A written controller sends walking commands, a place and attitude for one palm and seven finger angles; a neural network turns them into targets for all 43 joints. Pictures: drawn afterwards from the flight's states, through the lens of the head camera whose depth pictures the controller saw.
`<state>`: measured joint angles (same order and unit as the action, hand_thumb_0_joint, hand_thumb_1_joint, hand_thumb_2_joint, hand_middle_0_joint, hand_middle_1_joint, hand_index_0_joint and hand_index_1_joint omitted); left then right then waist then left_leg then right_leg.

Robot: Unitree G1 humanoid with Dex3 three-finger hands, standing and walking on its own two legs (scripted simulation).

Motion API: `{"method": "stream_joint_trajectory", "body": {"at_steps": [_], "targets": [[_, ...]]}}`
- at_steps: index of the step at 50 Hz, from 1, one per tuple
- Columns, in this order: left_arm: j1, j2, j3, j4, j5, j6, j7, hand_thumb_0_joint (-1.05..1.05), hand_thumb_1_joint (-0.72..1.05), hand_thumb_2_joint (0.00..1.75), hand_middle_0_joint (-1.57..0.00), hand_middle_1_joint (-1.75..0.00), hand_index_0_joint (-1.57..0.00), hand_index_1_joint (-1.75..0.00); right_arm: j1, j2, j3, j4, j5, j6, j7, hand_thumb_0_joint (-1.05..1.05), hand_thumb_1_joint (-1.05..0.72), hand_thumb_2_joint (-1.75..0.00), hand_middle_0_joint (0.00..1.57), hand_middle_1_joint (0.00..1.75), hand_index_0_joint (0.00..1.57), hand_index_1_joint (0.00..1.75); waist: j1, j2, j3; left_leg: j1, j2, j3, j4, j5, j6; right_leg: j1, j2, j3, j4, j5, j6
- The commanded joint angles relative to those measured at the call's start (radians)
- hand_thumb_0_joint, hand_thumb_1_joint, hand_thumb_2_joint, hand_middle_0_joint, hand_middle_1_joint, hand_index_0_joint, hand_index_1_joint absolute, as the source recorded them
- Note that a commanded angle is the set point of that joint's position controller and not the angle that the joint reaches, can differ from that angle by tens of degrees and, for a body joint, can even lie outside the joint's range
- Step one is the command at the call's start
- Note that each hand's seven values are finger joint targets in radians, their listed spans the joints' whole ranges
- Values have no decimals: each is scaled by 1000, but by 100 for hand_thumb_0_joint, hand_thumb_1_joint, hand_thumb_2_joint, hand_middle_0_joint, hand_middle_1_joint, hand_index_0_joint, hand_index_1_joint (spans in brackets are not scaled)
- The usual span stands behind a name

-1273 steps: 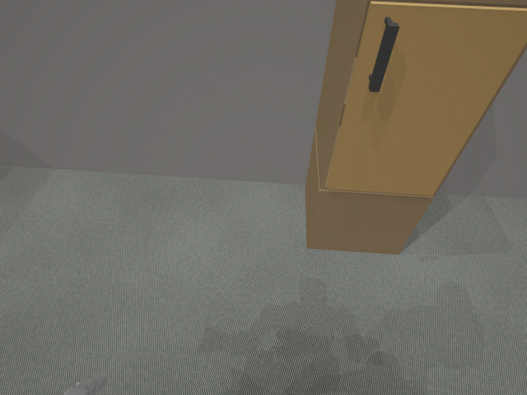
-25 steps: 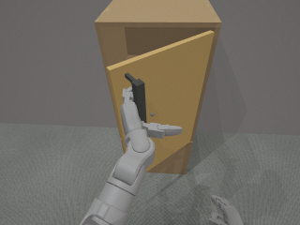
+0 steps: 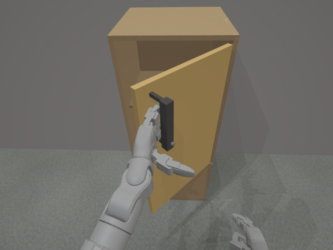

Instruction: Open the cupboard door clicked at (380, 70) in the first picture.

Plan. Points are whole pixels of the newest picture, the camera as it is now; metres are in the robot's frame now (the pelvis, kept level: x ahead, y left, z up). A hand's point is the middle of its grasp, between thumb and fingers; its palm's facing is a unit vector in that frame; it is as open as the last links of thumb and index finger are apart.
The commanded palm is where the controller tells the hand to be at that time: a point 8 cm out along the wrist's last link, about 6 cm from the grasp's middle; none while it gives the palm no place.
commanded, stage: slide the hand sideways off the handle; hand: left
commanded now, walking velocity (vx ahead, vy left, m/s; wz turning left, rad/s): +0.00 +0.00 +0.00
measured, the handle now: (161, 122) +0.38 +0.05 +0.15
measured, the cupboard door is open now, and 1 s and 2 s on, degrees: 45 45 45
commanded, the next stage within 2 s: draw the hand back to the body in 0.80 s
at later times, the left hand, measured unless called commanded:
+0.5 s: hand (153, 157) +0.27 +0.05 +0.15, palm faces -0.04 -1.00 +0.00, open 16.3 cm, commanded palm +0.23 +0.10 +0.14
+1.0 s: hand (139, 170) +0.24 +0.08 +0.14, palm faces -0.01 -1.00 -0.03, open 16.3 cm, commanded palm +0.20 +0.14 +0.15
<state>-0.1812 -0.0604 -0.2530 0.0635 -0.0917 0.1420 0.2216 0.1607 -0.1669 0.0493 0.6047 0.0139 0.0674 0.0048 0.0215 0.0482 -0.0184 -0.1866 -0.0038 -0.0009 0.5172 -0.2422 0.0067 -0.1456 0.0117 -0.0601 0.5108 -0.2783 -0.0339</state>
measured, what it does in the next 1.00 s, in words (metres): stands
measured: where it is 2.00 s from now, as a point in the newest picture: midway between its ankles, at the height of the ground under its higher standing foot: outside the picture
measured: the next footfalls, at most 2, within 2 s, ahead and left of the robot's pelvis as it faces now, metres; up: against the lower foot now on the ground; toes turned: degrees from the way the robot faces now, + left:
none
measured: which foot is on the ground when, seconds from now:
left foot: down 0.00-1.00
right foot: down 0.00-1.00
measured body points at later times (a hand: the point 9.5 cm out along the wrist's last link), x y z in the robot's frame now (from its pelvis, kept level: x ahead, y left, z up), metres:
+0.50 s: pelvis +0.01 +0.01 +0.00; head -0.02 -0.01 +0.45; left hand +0.27 +0.11 +0.15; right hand +0.22 -0.18 -0.07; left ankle +0.03 +0.12 -0.74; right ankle +0.01 -0.10 -0.74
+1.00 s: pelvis +0.02 -0.01 +0.00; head -0.01 -0.03 +0.45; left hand +0.23 +0.13 +0.15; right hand +0.24 -0.20 -0.06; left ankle +0.03 +0.12 -0.74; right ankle +0.01 -0.10 -0.74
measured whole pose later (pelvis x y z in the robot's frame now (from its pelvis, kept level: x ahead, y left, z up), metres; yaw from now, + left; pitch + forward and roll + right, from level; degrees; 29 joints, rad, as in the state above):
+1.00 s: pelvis +0.02 -0.01 +0.00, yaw +0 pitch -4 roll +0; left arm 0.32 0.11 -0.17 -0.49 -0.09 0.20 0.06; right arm 0.15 -0.19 0.07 0.50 0.01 0.05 -0.02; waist 0.04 0.06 -0.02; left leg -0.19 0.01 -0.02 0.55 -0.29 -0.01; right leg -0.13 0.03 -0.07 0.53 -0.32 -0.05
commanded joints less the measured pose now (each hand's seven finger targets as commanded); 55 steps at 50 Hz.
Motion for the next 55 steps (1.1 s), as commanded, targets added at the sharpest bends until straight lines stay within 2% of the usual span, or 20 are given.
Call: {"method": "stream_joint_trajectory", "body": {"at_steps": [1, 2, 4, 6, 7, 8, 11, 13, 16, 18, 21, 28, 35, 38, 40, 43, 45, 47, 49, 55], "targets": [[-265, -15, 9, -318, 68, -62, 22, 0, -50, 30, -15, -30, -15, -30, -195, -75, -27, -198, -8, -33, 10, 0, -90, -90, 20, 30, 20, 30, 21, -118, -132, 90, 3, -8, -61, 105, 20, -60, -8, 28, -136, 69, -5], [-256, 10, 24, -307, 78, -52, 22, 0, -50, 30, -15, -30, -15, -30, -201, -77, -27, -196, -6, -21, 7, 0, -90, -90, 20, 30, 20, 30, 23, -98, -116, 83, 2, -5, -67, 84, 18, -63, -11, 31, -147, 37, -7], [-271, 0, 7, -330, 84, -33, 21, 0, -50, 30, -15, -30, -15, -30, -213, -72, -21, -208, -6, -11, 0, 0, -90, -90, 20, 30, 20, 30, 13, -86, -104, 89, -2, -2, -71, 53, 22, -74, -14, 42, -167, -6, -5], [-239, 22, 32, -348, 72, -16, 15, 0, -50, 30, -15, -30, -15, -30, -219, -72, -18, -216, -6, -4, -9, 0, -90, -90, 20, 30, 20, 30, 19, -113, -116, 92, -2, -2, -76, 57, 23, -54, -11, 40, -174, -4, -3], [-223, 29, 35, -350, 64, -10, 7, 0, -50, 30, -15, -30, -15, -30, -230, -71, -16, -215, -3, 1, -12, 0, -90, -90, 20, 30, 20, 30, 21, -103, -99, 91, -1, -2, -76, 50, 22, -61, -11, 41, -184, -20, -4], [-224, 17, 28, -375, 54, -8, 3, 0, -50, 30, -15, -30, -15, -30, -230, -71, -14, -221, -4, 0, -15, 0, -90, -90, 20, 30, 20, 30, 17, -108, -108, 98, 0, -4, -83, 51, 22, -56, -10, 37, -180, -17, -3], [-185, -8, 6, -449, 35, -8, -10, 0, -50, 30, -15, -30, -15, -30, -227, -72, -14, -232, -4, -7, -15, 0, -90, -90, 20, 30, 20, 30, 18, -83, -149, 119, 4, -11, -82, 95, 19, -34, 0, 21, -148, 50, -5], [-103, -3, 7, -464, 33, -11, -19, 0, -50, 30, -15, -30, -15, -30, -225, -73, -16, -233, -3, -7, -11, 0, -90, -90, 20, 30, 20, 30, 22, -86, -142, 118, 11, -15, -83, 113, 15, -37, 5, 11, -134, 74, -7], [-89, -5, -15, -509, 52, -1, -20, 0, -50, 30, -15, -30, -15, -30, -216, -77, -16, -237, -3, -5, -5, 0, -90, -90, 20, 30, 20, 30, 12, -75, -129, 114, 12, -17, -80, 122, 15, -49, 6, 11, -125, 92, -6], [-39, 16, -6, -522, 67, 9, -20, 0, -50, 30, -15, -30, -15, -30, -219, -79, -16, -244, -2, 0, -3, 0, -90, -90, 20, 30, 20, 30, 15, -78, -112, 102, 13, -20, -83, 109, 14, -56, 6, 9, -122, 76, -7], [5, 32, -8, -577, 74, 20, -28, 0, -50, 30, -15, -30, -15, -30, -220, -79, -14, -257, -6, 2, -3, 0, -90, -90, 20, 30, 20, 30, 19, -96, -132, 108, 8, -20, -75, 134, 20, -39, 5, 16, -117, 107, -7], [158, 48, -13, -701, 54, 19, -72, 0, -50, 30, -15, -30, -15, -30, -220, -81, -10, -281, -2, -2, 0, 0, -90, -90, 20, 30, 20, 30, 21, -56, -141, 114, 11, -18, -55, 193, 19, -28, 6, 9, -85, 193, -7], [303, 91, 10, -784, 53, 19, -111, 0, -50, 30, -15, -30, -15, -30, -206, -87, -9, -298, -3, -18, 3, 0, -90, -90, 20, 30, 20, 30, 23, -75, -116, 92, 7, -18, -38, 209, 23, -33, 6, 7, -68, 241, -1], [368, 124, 45, -805, 43, 16, -131, 0, -50, 30, -15, -30, -15, -30, -202, -90, -9, -302, -2, -25, -2, 0, -90, -90, 20, 30, 20, 30, 26, -87, -108, 84, 6, -13, -32, 200, 25, -36, 3, 11, -71, 244, 3], [337, 120, 41, -817, 34, 12, -139, 0, -50, 30, -15, -30, -15, -30, -202, -89, -7, -303, -4, -37, -9, 0, -90, -90, 20, 30, 20, 30, 17, -111, -96, 84, 1, -13, -22, 187, 31, -51, 1, 16, -80, 238, 10], [322, 140, 65, -808, 21, 0, -145, 0, -50, 30, -15, -30, -15, -30, -202, -93, -7, -295, -3, -55, -19, 0, -90, -90, 20, 30, 20, 30, 10, -76, -55, 78, -1, -15, -19, 140, 29, -82, -1, 22, -102, 168, 10], [317, 138, 69, -806, 13, -8, -151, 0, -50, 30, -15, -30, -15, -30, -196, -92, -5, -292, -4, -69, -24, 0, -90, -90, 20, 30, 20, 30, 11, -76, -70, 83, -6, -15, -13, 137, 31, -78, -4, 27, -106, 164, 13], [331, 191, 134, -786, 5, -12, -154, 0, -50, 30, -15, -30, -15, -30, -186, -96, -6, -279, -7, -76, -32, 0, -90, -90, 20, 30, 20, 30, 22, -61, -82, 80, -9, -11, -15, 130, 29, -62, -7, 35, -115, 148, 11], [343, 238, 203, -779, -9, -17, -165, 0, -50, 30, -15, -30, -15, -30, -185, -95, -4, -275, -6, -81, -42, 0, -90, -90, 20, 30, 20, 30, 31, -84, -102, 76, -11, -3, -13, 140, 32, -41, -12, 48, -123, 171, 16], [362, 277, 293, -760, -77, -18, -231, 0, -50, 30, -15, -30, -15, -30, -181, -106, -2, -261, 5, -117, -59, 0, -90, -90, 20, 30, 20, 30, 35, -84, -86, 68, -8, 2, -16, 149, 30, -23, -18, 61, -140, 208, 29]]}}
